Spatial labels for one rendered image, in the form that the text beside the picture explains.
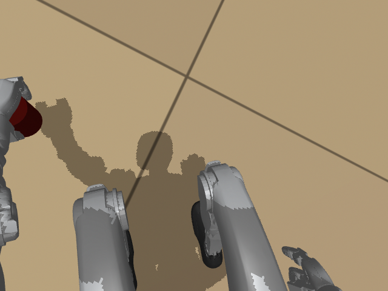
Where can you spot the left robot arm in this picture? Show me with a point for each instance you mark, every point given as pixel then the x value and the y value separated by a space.
pixel 9 226

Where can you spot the left robot foot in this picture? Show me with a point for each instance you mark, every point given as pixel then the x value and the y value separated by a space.
pixel 131 251

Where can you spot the right robot hand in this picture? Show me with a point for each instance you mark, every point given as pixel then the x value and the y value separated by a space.
pixel 311 277

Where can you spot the left robot hand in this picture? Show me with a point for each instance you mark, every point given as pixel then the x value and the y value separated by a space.
pixel 11 91

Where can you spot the tin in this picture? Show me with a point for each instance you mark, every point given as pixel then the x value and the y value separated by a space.
pixel 26 119

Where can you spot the right robot foot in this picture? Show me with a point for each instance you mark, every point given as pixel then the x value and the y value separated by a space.
pixel 199 230

